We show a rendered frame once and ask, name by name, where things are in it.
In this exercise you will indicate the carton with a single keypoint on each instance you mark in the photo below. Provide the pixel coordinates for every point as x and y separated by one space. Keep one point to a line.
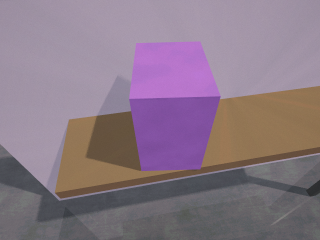
173 99

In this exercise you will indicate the table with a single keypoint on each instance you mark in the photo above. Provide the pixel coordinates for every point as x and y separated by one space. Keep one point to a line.
100 152

